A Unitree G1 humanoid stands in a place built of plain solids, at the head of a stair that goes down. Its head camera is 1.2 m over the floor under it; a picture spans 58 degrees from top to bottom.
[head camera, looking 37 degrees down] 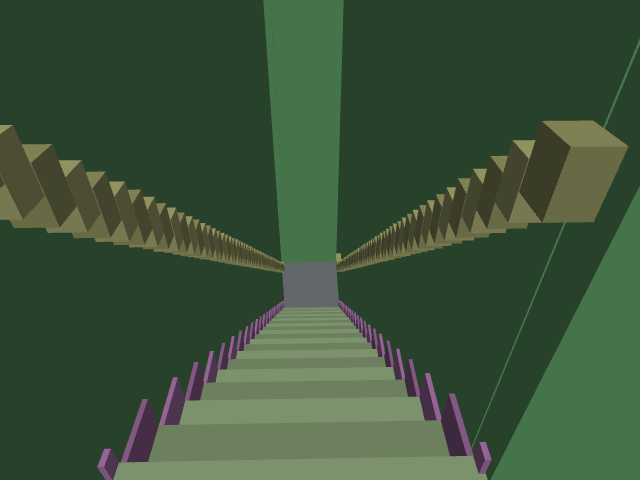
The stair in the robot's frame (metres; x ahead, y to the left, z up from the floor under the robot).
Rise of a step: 0.20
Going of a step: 0.23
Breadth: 1.02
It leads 1 degrees to the left of straight ahead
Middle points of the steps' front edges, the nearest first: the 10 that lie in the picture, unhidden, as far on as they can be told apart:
0.59 0.06 0.00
0.82 0.07 -0.20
1.04 0.07 -0.41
1.27 0.08 -0.61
1.49 0.08 -0.81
1.72 0.08 -1.02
1.95 0.09 -1.22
2.17 0.09 -1.43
2.40 0.10 -1.63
2.62 0.10 -1.83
